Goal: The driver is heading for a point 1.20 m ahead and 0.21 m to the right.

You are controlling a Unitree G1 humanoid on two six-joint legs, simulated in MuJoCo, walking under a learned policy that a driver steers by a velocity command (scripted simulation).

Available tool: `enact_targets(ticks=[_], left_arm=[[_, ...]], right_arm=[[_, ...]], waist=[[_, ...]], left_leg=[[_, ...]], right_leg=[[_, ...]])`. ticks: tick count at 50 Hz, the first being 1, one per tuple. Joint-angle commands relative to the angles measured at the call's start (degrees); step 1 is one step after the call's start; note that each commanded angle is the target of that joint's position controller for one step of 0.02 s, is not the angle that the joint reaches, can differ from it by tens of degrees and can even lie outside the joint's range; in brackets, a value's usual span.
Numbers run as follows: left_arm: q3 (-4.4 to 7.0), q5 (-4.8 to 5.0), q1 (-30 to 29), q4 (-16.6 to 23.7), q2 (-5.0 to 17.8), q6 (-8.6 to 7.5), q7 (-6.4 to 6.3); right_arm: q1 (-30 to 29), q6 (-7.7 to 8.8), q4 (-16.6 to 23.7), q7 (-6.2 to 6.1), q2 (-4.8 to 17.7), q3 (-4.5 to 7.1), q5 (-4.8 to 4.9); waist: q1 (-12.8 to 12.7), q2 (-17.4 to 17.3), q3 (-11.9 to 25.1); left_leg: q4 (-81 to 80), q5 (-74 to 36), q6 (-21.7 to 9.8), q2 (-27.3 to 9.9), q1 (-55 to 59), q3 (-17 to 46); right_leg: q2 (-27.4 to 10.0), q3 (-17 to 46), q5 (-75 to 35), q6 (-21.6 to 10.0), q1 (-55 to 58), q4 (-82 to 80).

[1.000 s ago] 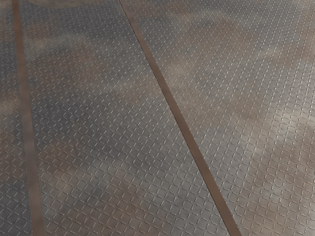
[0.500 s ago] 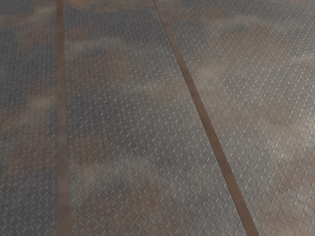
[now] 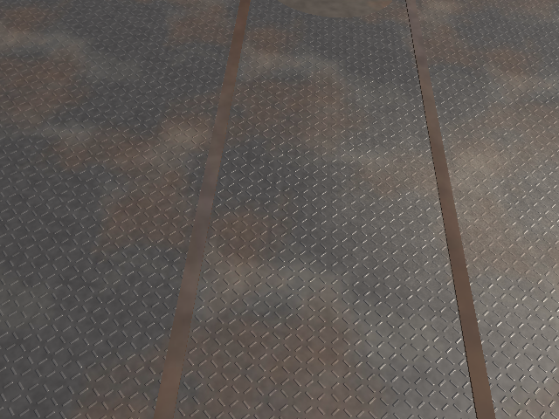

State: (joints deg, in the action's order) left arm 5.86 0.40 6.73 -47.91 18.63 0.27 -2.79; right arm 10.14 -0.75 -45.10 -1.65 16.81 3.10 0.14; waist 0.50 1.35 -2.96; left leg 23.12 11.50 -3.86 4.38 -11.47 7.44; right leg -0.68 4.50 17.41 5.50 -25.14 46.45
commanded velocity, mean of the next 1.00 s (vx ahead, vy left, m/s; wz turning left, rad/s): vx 0.03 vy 0.00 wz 0.07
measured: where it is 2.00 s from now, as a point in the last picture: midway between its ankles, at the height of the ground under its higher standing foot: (273, 386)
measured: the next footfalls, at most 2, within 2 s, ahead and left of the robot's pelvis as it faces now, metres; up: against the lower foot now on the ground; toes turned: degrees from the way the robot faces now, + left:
right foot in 0.14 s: +0.06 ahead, -0.15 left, +0.00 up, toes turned +4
right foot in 1.54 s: +0.44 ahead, -0.13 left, +0.00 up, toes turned +1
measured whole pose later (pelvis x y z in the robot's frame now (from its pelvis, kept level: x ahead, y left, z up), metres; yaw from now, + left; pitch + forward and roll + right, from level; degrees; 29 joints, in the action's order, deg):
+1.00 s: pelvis +0.03 -0.04 -0.01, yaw +2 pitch -1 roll +0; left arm 1.2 0.7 13.5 -58.8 16.1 -2.2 -1.3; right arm 13.8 1.7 -58.4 -1.3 15.0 1.5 0.9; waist -0.3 0.5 -0.6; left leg 38.4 24.3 -1.6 1.8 -14.0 3.1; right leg 1.5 1.9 17.2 -2.4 -10.0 27.5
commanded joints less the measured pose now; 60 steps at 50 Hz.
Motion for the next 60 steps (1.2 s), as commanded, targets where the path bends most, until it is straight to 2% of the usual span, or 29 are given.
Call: enact_targets(ticks=[1,4,5,6,7,8,9,10,11,13,17,24,41,42,44,45,46,47,48,49,51,53,54,55,56,57,58,59,60], left_arm=[[0.28,0.24,-3.3,4.0,4.3,-1.39,0.59],[-0.05,0.4,-2.0,3.5,4.3,-2.0,1.15],[-0.23,0.36,-0.8,3.0,3.9,-2.23,1.41],[-0.44,0.14,1.0,2.2,3.4,-2.54,1.72],[-0.49,-0.53,2.0,1.8,4.1,-2.81,1.9],[-0.12,-1.38,3.2,1.9,7.4,-2.85,1.67],[0.1,-1.64,0.7,1.8,10.1,-2.54,1.68],[-0.99,-1.65,-1.1,2.0,6.0,-2.47,1.98],[-1.62,-1.5,-2.3,1.9,4.4,-2.58,2.33],[-1.81,-1.15,-2.5,1.5,5.1,-2.84,2.59],[-2.32,-0.87,-0.5,-0.2,5.0,-3.06,2.03],[-3.08,-0.78,-0.6,-2.2,4.4,-2.21,1.78],[-4.24,-0.71,1.2,-7.6,4.0,-1.98,1.77],[-4.36,-0.74,2.2,-8.2,3.7,-1.93,1.7],[-3.86,-0.14,2.4,-8.3,5.4,-1.69,1.37],[-3.61,0.11,3.4,-8.4,6.3,-1.84,1.26],[-3.26,0.35,5.4,-8.8,7.5,-2.23,1.21],[-2.7,0.56,7.4,-9.4,9.1,-2.69,1.16],[-2.3,0.58,7.9,-9.5,9.7,-3.13,1.04],[-2.24,0.4,7.5,-9.0,9.5,-3.5,1.06],[-2.3,0.95,4.7,-7.4,8.6,-3.66,1.44],[-2.43,1.69,1.1,-5.8,8.2,-3.08,1.69],[-2.9,1.35,1.1,-5.4,6.5,-3.05,1.79],[-4.06,0.74,0.5,-4.5,2.8,-3.42,2.23],[-4.78,0.36,0.0,-2.0,0.1,-4.54,2.54],[-4.04,1.7,-1.3,-1.3,2.8,-5.31,2.52],[-3.64,2.68,-0.5,-1.5,4.6,-5.87,2.88],[-3.52,2.51,0.7,-2.3,4.6,-6.22,3.22],[-3.26,1.67,0.5,-2.4,4.9,-6.55,3.4]], right_arm=[[-0.6,0.21,2.6,0.14,9.9,2.14,-0.34],[-2.0,-0.19,2.3,0.49,9.3,1.61,-0.21],[-2.9,-0.28,2.2,0.49,8.7,1.27,0.04],[-3.5,-0.34,2.0,0.44,8.0,0.86,0.43],[-2.1,-0.13,1.4,0.37,7.1,0.48,0.45],[0.0,0.4,1.3,0.37,5.6,-0.03,-0.74],[3.5,0.76,0.6,0.62,5.3,0.17,-0.84],[2.3,0.64,0.2,0.47,6.1,0.11,-1.11],[0.5,0.4,0.2,0.39,7.1,0.37,-1.1],[-0.9,-0.43,-0.1,0.19,7.2,0.53,-0.91],[-0.7,-0.27,-1.7,0.42,6.7,0.48,-0.61],[0.1,0.37,-4.9,0.22,6.0,0.3,-0.56],[1.9,0.64,-10.9,-0.54,5.3,-0.33,-0.42],[2.8,0.58,-11.5,-0.59,4.7,-0.49,-0.39],[2.7,0.6,-11.7,-0.74,4.6,-0.44,0.19],[1.8,1.02,-11.1,-0.68,4.6,-0.47,0.35],[0.6,1.83,-10.3,-0.45,4.0,-0.64,0.51],[-0.3,2.82,-9.5,-0.1,3.0,-0.9,0.74],[-1.3,3.7,-9.0,0.24,3.2,-0.9,0.87],[-1.2,4.33,-9.0,0.61,3.5,-0.72,1.0],[0.8,5.19,-9.4,1.32,3.1,-0.69,1.26],[6.7,5.63,-12.6,1.61,2.6,-0.28,1.15],[10.4,5.45,-14.3,1.62,3.1,0.17,0.89],[15.7,5.38,-15.4,1.43,5.1,0.76,0.8],[20.8,5.36,-15.9,1.63,12.2,2.22,1.08],[19.8,6.12,-15.9,2.16,10.6,1.64,0.08],[15.7,6.93,-14.2,2.33,7.1,0.68,0.02],[13.0,7.37,-13.0,2.51,5.9,0.29,0.16],[11.8,7.39,-12.2,2.69,5.6,0.02,0.44]], waist=[[2.2,-9.9,3.6],[1.6,-9.5,4.2],[0.6,-9.0,4.6],[-1.0,-8.2,4.8],[-1.5,-6.4,5.4],[-0.2,-0.9,7.7],[3.9,7.4,7.7],[2.6,7.8,8.3],[2.1,7.0,7.2],[1.0,6.1,5.5],[-0.3,1.6,4.5],[-0.9,-2.0,3.4],[-0.7,-1.3,1.9],[-0.7,-1.0,3.0],[-0.9,1.4,0.3],[-1.5,3.0,-1.9],[-2.2,5.4,-3.4],[-2.4,8.2,-4.0],[-2.6,8.0,-5.2],[-2.2,7.0,-5.0],[-0.2,6.5,-3.8],[3.3,5.8,-2.1],[4.3,3.4,-0.9],[5.9,-4.8,1.3],[6.5,-18.1,2.9],[5.7,-14.5,-0.6],[3.5,-9.0,-3.8],[2.3,-7.8,-3.9],[2.0,-6.7,-4.0]], left_leg=[[-5.5,-8.1,-9.2,-14.6,3.6,13.6],[-3.0,-15.0,-9.1,-14.6,3.4,14.8],[-1.7,-17.3,-8.5,-14.1,3.3,14.7],[-0.4,-18.6,-7.1,-12.9,2.5,14.2],[0.3,-16.9,-4.8,-11.3,1.0,13.7],[4.1,-10.4,-1.6,-8.2,-1.7,10.2],[6.1,3.1,1.0,-2.3,-4.6,4.3],[5.5,6.9,3.1,-2.7,-1.7,2.4],[4.3,4.4,3.7,-3.4,-0.2,2.1],[3.1,-2.0,3.4,-3.6,0.0,2.7],[1.4,-7.5,2.2,-4.2,0.2,3.7],[0.1,-8.2,2.7,-4.3,-0.1,4.1],[-0.6,-6.9,3.2,-4.0,1.1,2.8],[-0.6,-1.7,3.1,-3.3,1.5,1.9],[2.5,15.9,2.2,-0.8,-3.0,-0.7],[4.9,20.5,1.8,-0.5,-6.8,-1.6],[9.0,19.6,1.8,-0.5,-10.5,-3.0],[14.0,15.8,2.1,-1.0,-12.7,-5.1],[17.7,13.2,2.2,-3.5,-13.6,-5.1],[19.9,13.7,2.0,-4.8,-13.9,-4.7],[15.3,15.3,1.0,-6.0,-10.0,-5.8],[2.7,4.2,0.7,-3.2,6.2,-9.6],[0.9,2.2,1.2,-2.7,11.8,-8.6],[-4.2,8.0,-0.6,-9.9,18.1,2.8],[-11.6,14.8,-7.6,-21.6,23.1,23.4],[-14.5,22.2,-12.6,-26.4,19.6,32.6],[-14.6,23.4,-11.5,-24.9,18.3,28.7],[-14.8,20.0,-9.5,-22.5,18.4,23.6],[-15.2,13.7,-8.0,-21.0,18.7,19.3]], right_leg=[[-0.5,-0.7,1.6,-0.1,0.6,-4.8],[0.0,-1.4,2.2,-1.1,5.6,-10.7],[0.2,-1.8,-0.3,-1.6,8.3,-15.3],[0.4,-2.2,-6.6,-2.5,12.5,-23.0],[-1.3,-0.4,-16.0,-3.6,17.5,-28.5],[-8.1,5.2,-29.1,-5.8,23.4,-27.4],[-12.0,9.0,-37.0,-11.5,23.7,-24.5],[-13.8,10.9,-30.0,-15.3,19.7,-26.2],[-11.7,9.9,-23.2,-14.3,18.2,-27.0],[-7.5,6.2,-15.6,-10.5,17.1,-26.6],[-4.1,2.6,-13.7,-7.9,17.1,-24.2],[-2.4,1.2,-12.8,-7.7,17.7,-23.2],[-0.9,0.5,-9.4,-7.3,15.8,-24.5],[-0.5,0.4,-3.3,-7.5,16.1,-25.3],[-0.8,2.6,16.1,-9.6,14.0,-26.9],[-3.4,6.8,23.6,-11.7,13.0,-29.2],[-7.6,13.1,28.5,-14.4,13.7,-32.7],[-13.0,20.5,30.9,-17.4,14.7,-36.6],[-16.6,24.7,29.2,-19.5,13.3,-38.3],[-17.4,25.3,26.2,-20.0,13.0,-38.6],[-15.5,20.0,20.5,-18.0,11.9,-37.7],[-9.0,10.0,14.0,-14.5,4.0,-33.5],[-6.1,6.6,10.7,-13.1,1.3,-28.4],[-1.8,1.1,7.3,-10.5,-4.0,-15.5],[3.9,-5.4,10.7,-7.6,-13.6,-0.7],[1.9,-1.3,15.8,-8.0,-19.8,10.3],[-1.4,1.1,11.1,-9.1,-23.0,15.1],[-3.2,0.5,6.1,-9.6,-23.8,16.1],[-4.4,-0.2,1.9,-9.5,-24.4,15.0]])
Over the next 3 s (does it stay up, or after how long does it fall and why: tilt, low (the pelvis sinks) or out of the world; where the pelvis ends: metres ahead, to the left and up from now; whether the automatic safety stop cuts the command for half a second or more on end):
stays up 1.03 -0.15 -0.01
